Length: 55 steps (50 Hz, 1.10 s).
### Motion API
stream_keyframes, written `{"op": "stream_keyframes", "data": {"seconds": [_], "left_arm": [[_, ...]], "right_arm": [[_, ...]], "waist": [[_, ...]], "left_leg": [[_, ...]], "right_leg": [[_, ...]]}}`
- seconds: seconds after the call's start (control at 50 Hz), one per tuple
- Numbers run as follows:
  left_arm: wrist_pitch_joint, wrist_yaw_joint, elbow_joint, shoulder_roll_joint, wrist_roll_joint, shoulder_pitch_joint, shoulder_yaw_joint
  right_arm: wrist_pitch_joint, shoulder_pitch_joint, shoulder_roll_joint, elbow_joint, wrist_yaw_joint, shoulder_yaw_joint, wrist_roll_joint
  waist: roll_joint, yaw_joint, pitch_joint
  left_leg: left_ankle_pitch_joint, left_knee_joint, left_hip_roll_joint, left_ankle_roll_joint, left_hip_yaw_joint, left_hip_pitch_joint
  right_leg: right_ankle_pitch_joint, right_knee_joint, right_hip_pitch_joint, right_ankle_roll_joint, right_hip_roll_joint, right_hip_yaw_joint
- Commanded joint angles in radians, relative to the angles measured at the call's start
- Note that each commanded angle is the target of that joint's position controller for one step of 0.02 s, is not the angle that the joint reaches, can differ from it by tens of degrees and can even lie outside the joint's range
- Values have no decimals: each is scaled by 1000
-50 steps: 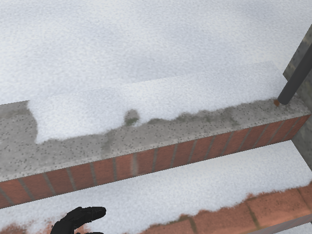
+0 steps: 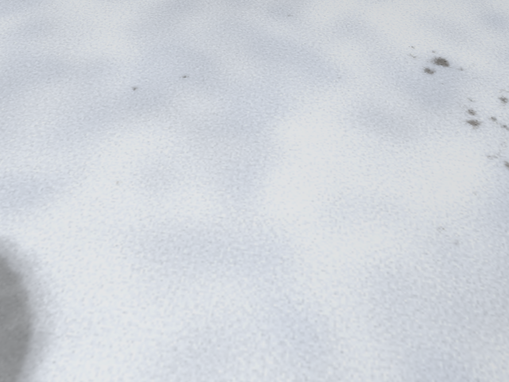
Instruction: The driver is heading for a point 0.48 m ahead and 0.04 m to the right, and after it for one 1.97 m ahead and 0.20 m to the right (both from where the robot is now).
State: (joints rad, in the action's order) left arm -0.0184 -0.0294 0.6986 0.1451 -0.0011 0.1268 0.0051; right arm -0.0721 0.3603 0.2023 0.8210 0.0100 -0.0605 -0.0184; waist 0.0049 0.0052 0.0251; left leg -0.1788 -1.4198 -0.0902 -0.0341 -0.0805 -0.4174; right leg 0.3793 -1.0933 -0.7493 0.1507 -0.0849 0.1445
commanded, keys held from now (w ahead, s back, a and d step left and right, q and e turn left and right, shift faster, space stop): e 0.30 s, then no key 0.34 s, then w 0.36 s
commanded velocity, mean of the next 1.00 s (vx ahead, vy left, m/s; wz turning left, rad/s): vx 0.11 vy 0.00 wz -0.23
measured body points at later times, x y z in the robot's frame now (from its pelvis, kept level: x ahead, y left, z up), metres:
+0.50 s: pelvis +0.11 +0.02 +0.09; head +0.12 +0.00 +0.54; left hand +0.26 +0.26 -0.01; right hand +0.24 -0.25 +0.00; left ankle +0.19 +0.14 -0.60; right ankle +0.11 -0.05 -0.64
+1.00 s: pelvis +0.20 +0.01 +0.10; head +0.19 +0.01 +0.55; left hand +0.42 +0.20 +0.01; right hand +0.14 -0.25 -0.02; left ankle +0.18 +0.13 -0.64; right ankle +0.22 -0.11 -0.62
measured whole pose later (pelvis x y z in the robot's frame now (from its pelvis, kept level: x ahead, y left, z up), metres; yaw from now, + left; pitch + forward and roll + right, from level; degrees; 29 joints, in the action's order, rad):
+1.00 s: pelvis +0.20 +0.01 +0.10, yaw -14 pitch +2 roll +0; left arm 0.04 0.05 0.70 0.24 0.02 0.21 0.07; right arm -0.08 0.46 0.23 0.79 0.01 -0.06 -0.01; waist 0.00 -0.06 -0.08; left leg -0.24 -0.31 -0.02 -0.04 -0.02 -0.11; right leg 0.30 -0.68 -0.44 0.03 0.01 0.03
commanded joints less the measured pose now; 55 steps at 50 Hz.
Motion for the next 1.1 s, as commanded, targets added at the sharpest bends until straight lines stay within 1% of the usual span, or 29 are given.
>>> {"op": "stream_keyframes", "data": {"seconds": [0.02,0.06,0.08,0.12,0.14,0.16,0.18,0.22,0.28,0.34,0.38,0.5,0.56,0.58,0.6,0.62,0.64,0.66,0.68,0.7,0.72,0.78,0.88,0.94,1.02,1.04,1.06,1.08,1.1], "left_arm": [[46,-15,10,58,16,1,47],[83,-6,49,28,21,11,43],[96,0,66,50,13,27,51],[110,3,82,80,8,86,55],[98,-9,43,111,10,62,61],[87,-21,40,136,15,86,68],[85,-22,6,147,20,106,73],[78,-31,-16,190,24,172,94],[53,-43,-57,195,18,202,105],[35,-43,-81,184,18,211,107],[32,-39,-92,180,22,215,104],[39,-3,-93,174,32,180,89],[31,5,-87,160,16,128,77],[37,6,-80,133,3,149,68],[49,12,-85,69,-4,197,49],[51,14,-85,67,-17,224,46],[42,15,-58,139,-1,195,64],[44,22,-47,127,7,180,60],[46,30,-41,121,17,156,57],[48,41,-49,135,29,127,63],[50,51,-60,153,39,111,71],[52,61,-68,160,31,65,79],[72,79,-72,124,27,23,71],[76,79,-84,122,20,-11,64],[76,68,-61,122,29,82,67],[82,59,-37,135,31,156,75],[94,46,-9,173,38,285,90],[101,33,-30,288,61,373,108],[94,29,-32,338,44,350,123]], "right_arm": [[-1,-86,-28,-208,-13,27,-53],[25,-46,-50,-214,-32,45,-31],[28,-33,-60,-233,-46,52,-38],[36,-56,-30,-239,-65,50,-41],[43,-66,-11,-249,-69,51,-39],[49,-113,-9,-267,-68,53,-40],[55,-117,24,-247,-70,41,-31],[68,-185,25,-263,-77,36,-19],[79,-291,23,-282,-67,34,-14],[78,-324,27,-273,-55,35,-8],[72,-320,31,-257,-59,36,2],[65,-279,44,-251,-48,35,7],[53,-179,23,-225,-42,37,22],[44,-164,37,-225,-48,36,12],[32,-167,96,-251,-58,31,-13],[33,-260,142,-276,-59,25,-14],[28,-214,70,-266,-53,36,-3],[18,-171,37,-232,-44,49,-5],[15,-140,64,-210,-37,39,-4],[18,-101,122,-190,-34,14,-2],[20,-53,154,-175,-28,-1,-7],[14,7,144,-156,-20,-12,-7],[-22,16,121,-122,-12,-17,3],[-30,29,137,-112,-7,-25,7],[-18,1,175,-112,-1,-39,18],[-13,6,155,-108,-2,-34,15],[-14,-12,112,-120,-1,-20,7],[-18,-30,-1,-172,-3,18,11],[-14,-20,79,-183,-11,-3,-2]], "waist": [[-118,-51,-57],[-111,-95,0],[-57,-121,2],[-19,-108,-25],[-13,-106,-46],[5,-87,-61],[0,-57,-111],[57,3,-156],[79,60,-136],[87,83,-112],[105,87,-107],[110,58,-125],[113,-6,-100],[86,-5,-111],[-96,17,-154],[-254,62,-127],[-215,14,-157],[-173,11,-165],[-164,0,-125],[-199,-22,-79],[-196,-38,-49],[-98,-44,-8],[-137,-33,-9],[-151,-45,0],[-109,7,20],[-64,38,7],[27,100,-47],[268,130,-132],[276,99,-56]], "left_leg": [[-43,-481,47,-37,-45,-422],[-25,-422,78,-45,-21,-412],[7,-328,102,-37,-35,-400],[46,-224,109,-14,-6,-398],[47,-68,126,9,22,-362],[50,27,124,24,49,-354],[51,114,135,37,68,-335],[43,134,133,51,55,-398],[26,234,129,64,24,-474],[-20,353,115,68,26,-453],[-66,419,110,65,26,-394],[-233,611,71,36,61,-127],[-73,970,69,12,81,143],[33,1069,111,5,27,272],[130,1129,312,-29,-166,401],[294,1119,427,-147,-320,361],[353,1112,428,-213,-319,299],[167,1140,377,-199,-287,301],[-87,1176,320,-161,-255,291],[-276,1212,288,-149,-255,294],[-344,1243,298,-168,-287,320],[-387,1285,333,-199,-324,372],[-259,1297,292,-192,-213,308],[-224,1287,285,-182,-164,241],[-326,1211,270,-165,-120,26],[-324,1134,240,-148,-99,-57],[-266,947,180,-117,-31,-146],[-290,595,74,-59,111,-260],[-307,417,42,-55,97,-406]], "right_leg": [[-1,616,266,162,222,-703],[-113,634,168,105,156,-520],[-230,618,157,90,124,-438],[-366,594,179,79,94,-372],[-436,600,199,79,94,-365],[-445,605,223,72,88,-368],[-550,637,310,35,127,-415],[-524,667,444,19,193,-547],[-229,720,562,21,199,-629],[-200,742,620,31,198,-624],[-297,741,639,34,201,-601],[-547,686,600,82,197,-554],[-528,640,497,22,156,-525],[-437,619,423,-23,136,-515],[-161,517,334,-81,94,-446],[98,462,233,-121,-18,-283],[134,400,332,-137,23,-262],[93,436,361,-142,43,-258],[37,459,352,-142,44,-231],[13,410,308,-141,25,-188],[51,327,235,-142,23,-160],[43,175,73,-148,60,-153],[-95,196,103,-154,95,-129],[-97,345,211,-137,97,-110],[-121,593,552,-88,56,-49],[-120,617,694,-79,42,-61],[-39,669,858,-65,124,-184],[335,880,943,-15,412,-600],[498,1001,847,64,488,-856]]}}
